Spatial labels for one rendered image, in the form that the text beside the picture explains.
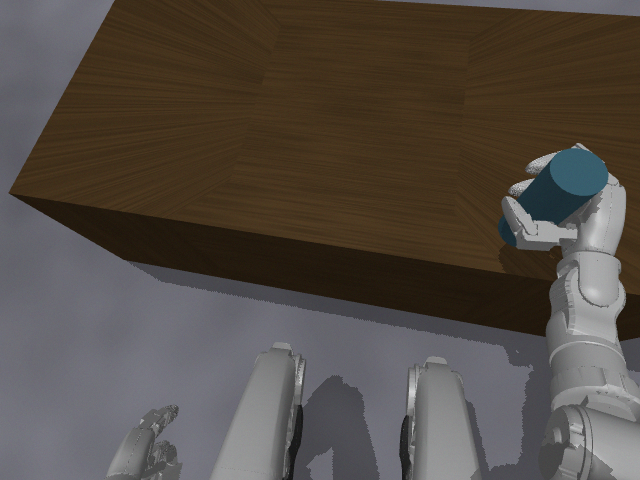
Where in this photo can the right robot hand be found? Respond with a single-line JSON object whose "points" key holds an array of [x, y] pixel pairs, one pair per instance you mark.
{"points": [[597, 225]]}

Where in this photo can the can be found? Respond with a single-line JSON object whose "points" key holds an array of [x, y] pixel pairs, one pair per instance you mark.
{"points": [[569, 180]]}

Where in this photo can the left robot hand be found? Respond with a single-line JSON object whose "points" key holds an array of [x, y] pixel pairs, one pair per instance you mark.
{"points": [[137, 454]]}

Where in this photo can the right robot arm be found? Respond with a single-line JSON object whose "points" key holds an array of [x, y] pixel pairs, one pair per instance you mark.
{"points": [[593, 432]]}

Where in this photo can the left robot foot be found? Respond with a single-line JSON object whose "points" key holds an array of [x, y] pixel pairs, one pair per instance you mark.
{"points": [[295, 444]]}

